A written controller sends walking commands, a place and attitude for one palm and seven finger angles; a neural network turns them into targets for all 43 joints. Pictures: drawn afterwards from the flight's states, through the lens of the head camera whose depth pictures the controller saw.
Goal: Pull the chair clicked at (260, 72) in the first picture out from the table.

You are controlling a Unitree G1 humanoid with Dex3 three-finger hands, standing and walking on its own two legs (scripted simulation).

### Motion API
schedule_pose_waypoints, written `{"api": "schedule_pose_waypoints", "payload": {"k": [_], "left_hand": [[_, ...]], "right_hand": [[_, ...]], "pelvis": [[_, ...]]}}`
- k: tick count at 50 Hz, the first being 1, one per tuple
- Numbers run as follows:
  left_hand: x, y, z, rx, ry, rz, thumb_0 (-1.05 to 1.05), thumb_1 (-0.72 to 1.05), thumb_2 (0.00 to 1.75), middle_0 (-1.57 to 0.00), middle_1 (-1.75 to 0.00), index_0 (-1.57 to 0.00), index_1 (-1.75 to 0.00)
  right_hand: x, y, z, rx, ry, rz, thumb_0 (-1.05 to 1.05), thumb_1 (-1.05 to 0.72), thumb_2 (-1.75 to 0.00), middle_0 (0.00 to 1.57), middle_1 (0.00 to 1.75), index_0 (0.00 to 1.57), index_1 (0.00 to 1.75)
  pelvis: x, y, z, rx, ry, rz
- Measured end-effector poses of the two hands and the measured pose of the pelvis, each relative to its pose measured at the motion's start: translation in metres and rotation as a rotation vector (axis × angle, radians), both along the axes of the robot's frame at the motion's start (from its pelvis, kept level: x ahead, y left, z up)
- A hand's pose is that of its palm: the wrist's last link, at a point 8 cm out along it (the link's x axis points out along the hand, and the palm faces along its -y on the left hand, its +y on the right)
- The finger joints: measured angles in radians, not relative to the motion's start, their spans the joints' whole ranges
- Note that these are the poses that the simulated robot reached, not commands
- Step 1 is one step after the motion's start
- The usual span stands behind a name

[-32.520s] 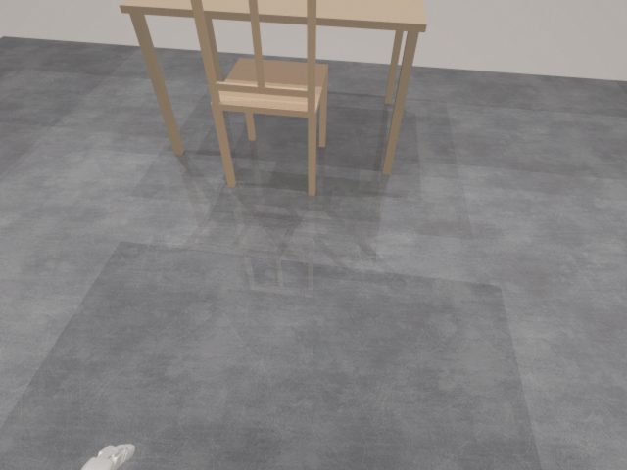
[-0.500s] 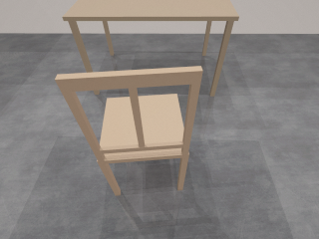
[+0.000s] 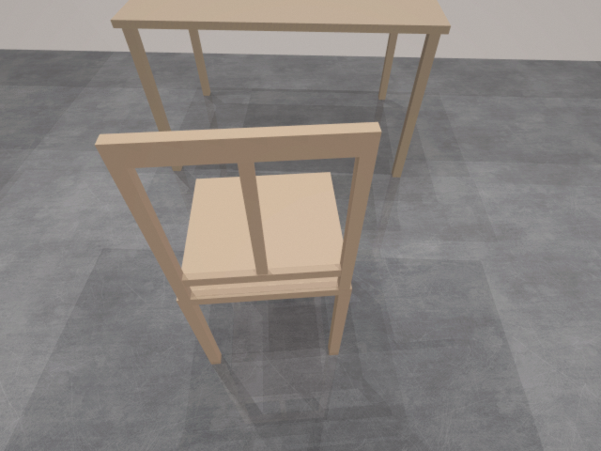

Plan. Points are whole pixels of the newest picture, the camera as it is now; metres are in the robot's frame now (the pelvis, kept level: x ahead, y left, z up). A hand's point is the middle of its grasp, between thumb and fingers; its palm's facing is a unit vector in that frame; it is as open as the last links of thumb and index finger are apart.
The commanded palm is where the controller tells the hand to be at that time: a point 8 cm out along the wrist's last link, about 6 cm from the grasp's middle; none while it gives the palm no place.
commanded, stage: look to check the result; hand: left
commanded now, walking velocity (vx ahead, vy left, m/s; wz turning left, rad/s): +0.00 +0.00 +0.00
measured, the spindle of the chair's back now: (255, 225) +0.52 +0.12 -0.07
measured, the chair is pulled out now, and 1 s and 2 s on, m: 0.72 0.72 0.72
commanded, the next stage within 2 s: stand and wait in 0.62 s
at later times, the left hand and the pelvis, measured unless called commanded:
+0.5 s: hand out of the picture +0.01 +0.17 -0.17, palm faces +0.03 -0.98 -0.20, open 7.3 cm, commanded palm none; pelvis +0.01 +0.00 +0.00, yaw +0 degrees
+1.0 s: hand out of the picture +0.01 +0.17 -0.17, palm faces +0.03 -0.98 -0.19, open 7.3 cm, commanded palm none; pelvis +0.01 +0.00 +0.00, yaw +0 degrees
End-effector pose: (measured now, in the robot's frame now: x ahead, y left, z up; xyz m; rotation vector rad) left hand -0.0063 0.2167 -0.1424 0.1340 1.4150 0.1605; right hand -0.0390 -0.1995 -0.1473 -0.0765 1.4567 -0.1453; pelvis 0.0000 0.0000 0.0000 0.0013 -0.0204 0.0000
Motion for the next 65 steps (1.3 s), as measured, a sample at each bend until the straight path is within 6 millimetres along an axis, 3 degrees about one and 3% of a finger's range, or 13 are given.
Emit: {"api": "schedule_pose_waypoints", "payload": {"k": [20, 65], "left_hand": [[0.014, 0.005, 0.001, 0.010, -0.014, -0.005, 0.01, 0.93, 0.90, -0.20, -0.30, -0.20, -0.30], [0.017, 0.008, 0.000, 0.005, -0.005, -0.005, 0.01, 0.93, 0.90, -0.20, -0.30, -0.20, -0.30]], "right_hand": [[0.010, 0.001, 0.000, -0.004, -0.002, 0.002, 0.00, -0.91, -0.90, 0.20, 0.30, 0.20, 0.30], [0.016, 0.003, 0.002, -0.009, -0.004, 0.003, 0.00, -0.91, -0.90, 0.20, 0.30, 0.20, 0.30]], "pelvis": [[0.007, 0.001, 0.001, 0.002, -0.007, 0.000], [0.012, 0.004, 0.002, 0.002, -0.009, -0.003]]}}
